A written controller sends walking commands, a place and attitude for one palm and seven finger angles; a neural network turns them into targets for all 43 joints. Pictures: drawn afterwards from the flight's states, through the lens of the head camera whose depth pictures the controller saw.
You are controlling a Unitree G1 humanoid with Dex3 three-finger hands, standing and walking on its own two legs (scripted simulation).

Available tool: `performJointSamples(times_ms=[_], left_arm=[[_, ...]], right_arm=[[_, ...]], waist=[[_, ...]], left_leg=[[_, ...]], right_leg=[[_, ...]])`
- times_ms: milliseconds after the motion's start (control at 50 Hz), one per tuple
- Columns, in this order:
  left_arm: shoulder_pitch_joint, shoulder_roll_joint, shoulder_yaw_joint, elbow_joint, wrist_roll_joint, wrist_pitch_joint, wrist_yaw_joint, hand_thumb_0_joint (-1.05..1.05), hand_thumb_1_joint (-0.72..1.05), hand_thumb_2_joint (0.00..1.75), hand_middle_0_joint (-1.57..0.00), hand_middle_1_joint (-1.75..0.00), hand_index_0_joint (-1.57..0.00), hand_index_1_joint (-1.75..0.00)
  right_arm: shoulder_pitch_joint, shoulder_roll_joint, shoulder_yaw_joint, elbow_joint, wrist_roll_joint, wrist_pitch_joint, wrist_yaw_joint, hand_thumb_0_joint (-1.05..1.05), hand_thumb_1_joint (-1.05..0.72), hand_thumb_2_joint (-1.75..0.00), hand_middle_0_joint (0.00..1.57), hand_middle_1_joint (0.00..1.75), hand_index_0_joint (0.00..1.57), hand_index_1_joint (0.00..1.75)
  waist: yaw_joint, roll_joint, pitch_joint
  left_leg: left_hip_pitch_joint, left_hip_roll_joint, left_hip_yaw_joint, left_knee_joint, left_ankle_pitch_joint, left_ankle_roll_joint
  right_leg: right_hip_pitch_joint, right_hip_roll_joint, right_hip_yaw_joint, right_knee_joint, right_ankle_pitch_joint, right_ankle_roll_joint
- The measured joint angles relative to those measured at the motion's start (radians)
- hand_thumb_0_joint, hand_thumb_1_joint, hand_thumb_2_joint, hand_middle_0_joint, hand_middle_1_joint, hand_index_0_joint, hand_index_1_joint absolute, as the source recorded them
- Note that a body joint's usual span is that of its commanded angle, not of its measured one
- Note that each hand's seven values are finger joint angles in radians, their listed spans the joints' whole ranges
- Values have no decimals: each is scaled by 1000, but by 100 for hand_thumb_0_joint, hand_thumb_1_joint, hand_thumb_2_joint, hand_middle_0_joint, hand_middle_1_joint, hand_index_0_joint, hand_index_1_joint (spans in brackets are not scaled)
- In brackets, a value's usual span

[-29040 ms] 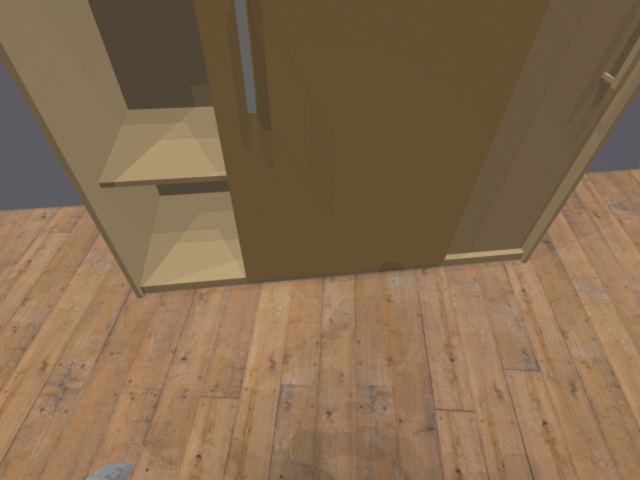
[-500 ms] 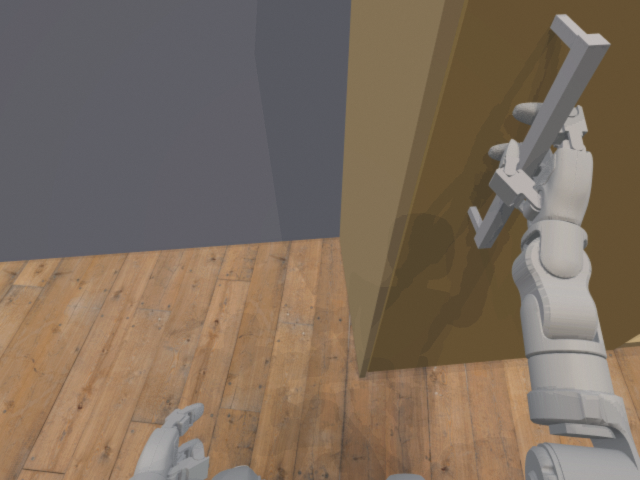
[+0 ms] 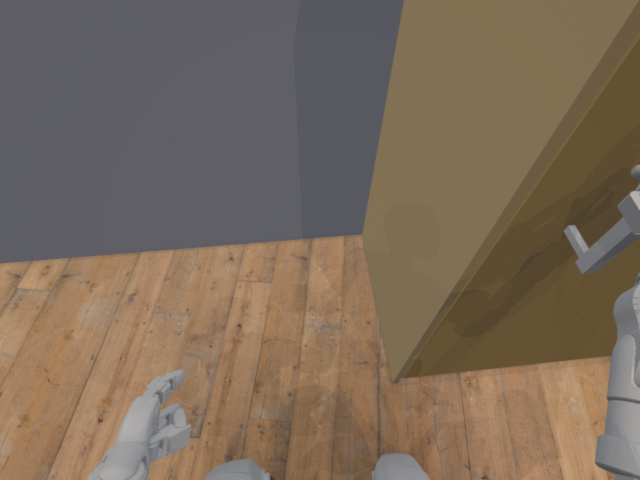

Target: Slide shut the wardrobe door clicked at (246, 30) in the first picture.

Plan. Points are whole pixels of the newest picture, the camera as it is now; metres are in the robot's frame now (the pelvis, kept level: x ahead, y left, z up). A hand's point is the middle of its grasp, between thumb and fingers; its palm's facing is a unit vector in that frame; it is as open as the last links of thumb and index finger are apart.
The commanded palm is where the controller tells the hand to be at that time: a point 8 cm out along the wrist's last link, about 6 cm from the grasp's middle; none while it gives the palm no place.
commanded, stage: step sideways, sliding the door along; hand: right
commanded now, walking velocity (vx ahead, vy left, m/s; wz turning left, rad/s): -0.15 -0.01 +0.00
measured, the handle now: out of the picture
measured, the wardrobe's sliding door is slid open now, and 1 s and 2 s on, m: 0.00 0.00 0.00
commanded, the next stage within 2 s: stop walking and hold the door there in 0.20 s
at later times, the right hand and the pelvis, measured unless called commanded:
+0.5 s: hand out of the picture +0.34 -0.33 +0.18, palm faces +0.59 +0.75 -0.29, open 6.9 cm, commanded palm +0.28 -0.32 +0.17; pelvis +0.10 -0.02 +0.02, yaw +2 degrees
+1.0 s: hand out of the picture +0.34 -0.32 +0.18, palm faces +0.58 +0.78 -0.23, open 6.9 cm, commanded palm +0.28 -0.31 +0.17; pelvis +0.11 -0.05 +0.02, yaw +2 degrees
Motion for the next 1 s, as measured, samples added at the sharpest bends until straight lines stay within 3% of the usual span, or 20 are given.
performJointSamples(times_ms=[40,60,160,220,320,380,440,520,580,620,700,740,780,840,900,1000], left_arm=[[2,13,0,11,4,-11,14,1,91,90,-20,-30,-19,-30],[7,19,2,8,7,-17,20,1,91,90,-20,-30,-19,-30],[34,-18,9,-19,27,-47,19,1,91,90,-19,-30,-19,-30],[44,-34,-8,-48,34,-80,7,1,91,90,-19,-30,-19,-30],[22,-41,-31,-66,39,-91,3,1,91,90,-20,-30,-19,-30],[-20,-68,-49,-56,50,-59,19,1,90,90,-20,-30,-20,-30],[5,-71,-41,-82,56,-57,29,1,90,90,-20,-30,-20,-30],[36,-55,-37,-99,58,-64,32,1,90,90,-20,-30,-20,-30],[36,-47,-39,-82,51,-50,39,1,90,90,-20,-30,-20,-30],[39,-34,-40,-71,46,-38,48,1,90,90,-20,-30,-20,-30],[56,0,-27,-60,46,-18,78,1,90,90,-20,-30,-20,-30],[65,-3,-11,-56,49,-19,81,1,90,90,-20,-30,-20,-30],[69,-18,-7,-57,56,-29,76,1,91,90,-20,-30,-20,-30],[84,-33,-21,-70,64,-47,63,1,91,90,-20,-30,-19,-30],[93,-38,-39,-69,62,-46,59,1,91,90,-20,-30,-19,-30],[81,-38,-50,-56,62,-23,67,1,90,90,-20,-30,-20,-30]], right_arm=[[47,25,3,-55,1,7,-17,-3,-76,-87,36,140,2,134],[70,37,9,-90,0,12,-23,-3,-76,-86,35,140,3,134],[175,78,28,-205,-19,3,-38,-2,-77,-85,32,140,3,129],[242,107,29,-274,-27,0,-51,-3,-78,-85,30,140,2,129],[345,168,43,-383,-40,-10,-65,-3,-78,-86,28,140,1,129],[476,67,-12,-364,-32,-121,15,-8,-70,-83,30,140,6,130],[568,2,-26,-385,-20,-116,47,-10,-66,-81,35,140,13,132],[619,29,-40,-420,-8,-91,43,-10,-66,-81,40,140,14,132],[635,56,-55,-430,-5,-80,34,-10,-66,-83,43,140,13,133],[647,67,-53,-433,-4,-81,27,-9,-66,-83,44,140,13,134],[696,72,-30,-473,-6,-95,18,-9,-66,-83,45,140,12,135],[714,74,-20,-493,-9,-99,11,-9,-67,-83,45,140,11,134],[726,86,-19,-500,-15,-102,0,-9,-68,-84,46,140,10,134],[744,104,-24,-498,-17,-99,-8,-8,-69,-84,46,140,8,134],[749,111,-16,-489,-18,-94,-9,-8,-70,-83,46,140,7,134],[729,112,14,-483,-26,-86,-12,-8,-71,-81,46,140,6,134]], waist=[[5,15,-24],[5,15,-37],[-36,60,-57],[-43,56,-61],[-46,25,-72],[-16,51,-89],[-12,39,-119],[-5,12,-147],[4,11,-157],[15,22,-169],[31,26,-209],[27,42,-229],[23,62,-229],[33,58,-229],[43,32,-242],[53,23,-248]], left_leg=[[-5,21,-5,-16,4,-7],[-10,22,-6,-13,4,-12],[-19,25,-78,43,-6,-7],[22,21,-75,-45,63,-1],[81,10,-63,-139,54,-26],[38,18,-79,-77,97,-21],[37,9,-71,-67,98,-9],[70,-4,-43,-137,62,0],[90,-2,-43,-178,60,-13],[71,11,-58,-158,70,-5],[32,22,-79,-99,49,-33],[-2,31,-100,-39,19,-28],[-20,40,-111,-4,2,-17],[-1,33,-85,-47,14,-2],[44,22,-70,-132,15,-19],[20,25,-79,-128,43,-34]], right_leg=[[3,74,-38,-99,26,-27],[20,85,-55,-183,121,-37],[105,96,-100,-292,83,5],[143,95,-106,-334,84,5],[124,79,-116,-278,81,-9],[133,80,-161,-305,125,-14],[168,67,-181,-358,116,-13],[184,57,-189,-368,70,-6],[116,50,-192,-240,94,-4],[54,70,-169,-159,117,-8],[54,95,-158,-294,145,-28],[85,105,-181,-341,71,-33],[110,123,-205,-365,74,-37],[143,129,-216,-386,78,-39],[122,115,-205,-348,62,-38],[105,122,-201,-355,69,-50]])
